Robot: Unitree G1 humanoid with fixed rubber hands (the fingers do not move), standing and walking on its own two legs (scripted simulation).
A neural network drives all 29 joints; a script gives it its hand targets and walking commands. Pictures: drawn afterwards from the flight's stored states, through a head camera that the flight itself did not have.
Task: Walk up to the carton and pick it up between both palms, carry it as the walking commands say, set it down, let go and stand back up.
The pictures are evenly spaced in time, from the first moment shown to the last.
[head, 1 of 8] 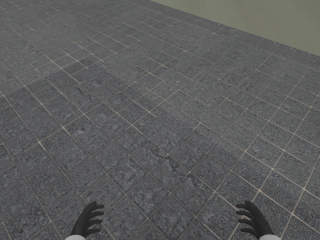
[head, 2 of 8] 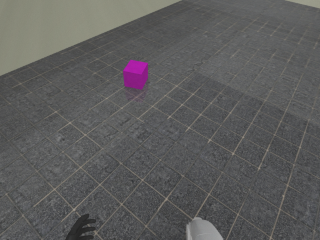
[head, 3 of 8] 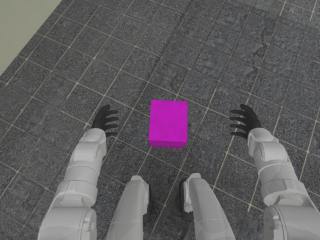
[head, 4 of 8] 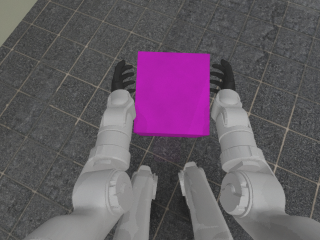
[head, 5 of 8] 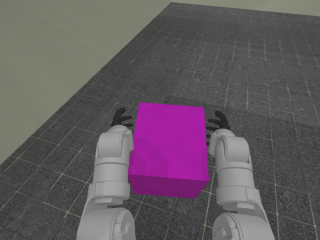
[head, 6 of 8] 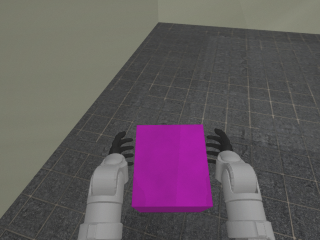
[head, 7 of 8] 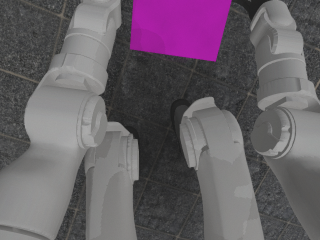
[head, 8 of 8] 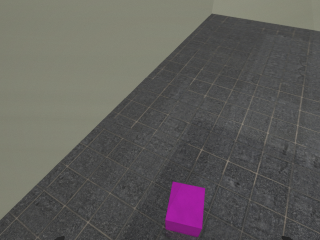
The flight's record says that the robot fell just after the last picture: no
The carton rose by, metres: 0.71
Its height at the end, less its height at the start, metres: +0.00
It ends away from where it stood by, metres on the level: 1.16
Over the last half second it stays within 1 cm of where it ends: yes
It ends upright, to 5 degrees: yes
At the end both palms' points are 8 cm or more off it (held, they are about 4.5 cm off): yes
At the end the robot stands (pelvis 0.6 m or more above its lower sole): yes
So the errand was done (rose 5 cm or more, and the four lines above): yes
